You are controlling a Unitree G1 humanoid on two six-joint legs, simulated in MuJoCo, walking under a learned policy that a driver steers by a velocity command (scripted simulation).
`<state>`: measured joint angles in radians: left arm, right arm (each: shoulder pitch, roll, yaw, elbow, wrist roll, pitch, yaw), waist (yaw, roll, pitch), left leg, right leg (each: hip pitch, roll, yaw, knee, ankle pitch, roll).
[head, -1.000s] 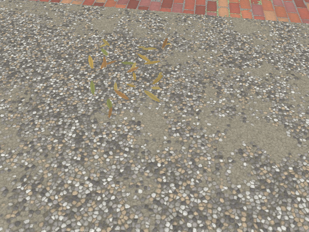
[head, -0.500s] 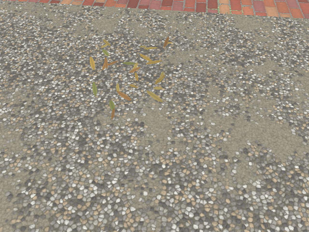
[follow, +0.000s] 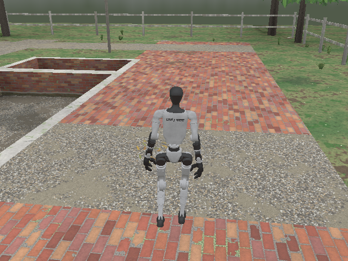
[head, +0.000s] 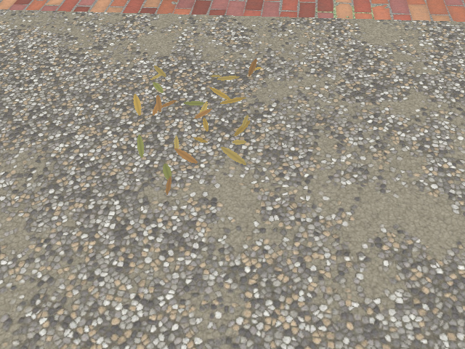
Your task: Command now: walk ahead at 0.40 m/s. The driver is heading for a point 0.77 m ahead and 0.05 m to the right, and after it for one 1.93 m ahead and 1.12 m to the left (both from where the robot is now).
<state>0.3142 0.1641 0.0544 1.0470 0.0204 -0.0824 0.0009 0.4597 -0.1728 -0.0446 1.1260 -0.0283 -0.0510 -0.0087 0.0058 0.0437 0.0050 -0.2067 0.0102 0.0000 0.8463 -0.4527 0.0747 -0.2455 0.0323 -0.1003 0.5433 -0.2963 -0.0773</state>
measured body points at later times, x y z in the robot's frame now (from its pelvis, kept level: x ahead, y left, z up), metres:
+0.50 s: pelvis +0.27 +0.02 -0.01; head +0.30 +0.02 +0.44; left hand +0.21 +0.25 -0.16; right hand +0.38 -0.22 -0.14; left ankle +0.34 +0.07 -0.73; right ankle +0.09 -0.08 -0.63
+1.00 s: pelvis +0.55 -0.01 -0.01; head +0.59 -0.02 +0.44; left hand +0.74 +0.20 -0.13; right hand +0.45 -0.23 -0.16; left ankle +0.35 +0.07 -0.70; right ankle +0.66 -0.08 -0.73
